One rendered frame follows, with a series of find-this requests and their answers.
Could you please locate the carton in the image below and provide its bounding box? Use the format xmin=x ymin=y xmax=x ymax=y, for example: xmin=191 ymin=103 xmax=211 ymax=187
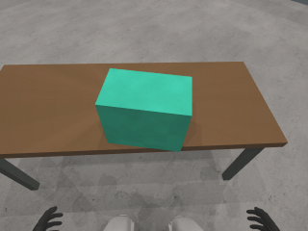
xmin=95 ymin=68 xmax=193 ymax=152

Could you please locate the right robot hand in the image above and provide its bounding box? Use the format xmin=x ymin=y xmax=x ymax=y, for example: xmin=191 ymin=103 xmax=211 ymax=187
xmin=246 ymin=207 xmax=280 ymax=231

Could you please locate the left robot hand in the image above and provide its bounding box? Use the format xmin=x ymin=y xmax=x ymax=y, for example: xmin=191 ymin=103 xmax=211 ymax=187
xmin=33 ymin=206 xmax=64 ymax=231

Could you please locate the robot right thigh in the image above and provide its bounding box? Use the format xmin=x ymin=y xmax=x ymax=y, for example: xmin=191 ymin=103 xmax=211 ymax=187
xmin=167 ymin=218 xmax=203 ymax=231

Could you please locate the robot left thigh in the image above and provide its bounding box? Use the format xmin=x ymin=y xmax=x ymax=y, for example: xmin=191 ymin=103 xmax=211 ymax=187
xmin=103 ymin=217 xmax=135 ymax=231

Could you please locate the table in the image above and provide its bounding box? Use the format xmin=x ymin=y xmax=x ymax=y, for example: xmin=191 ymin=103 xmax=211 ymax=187
xmin=0 ymin=62 xmax=288 ymax=191

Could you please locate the robot thigh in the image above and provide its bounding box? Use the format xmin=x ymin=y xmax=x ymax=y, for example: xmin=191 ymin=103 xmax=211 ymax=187
xmin=167 ymin=218 xmax=203 ymax=231
xmin=103 ymin=217 xmax=135 ymax=231

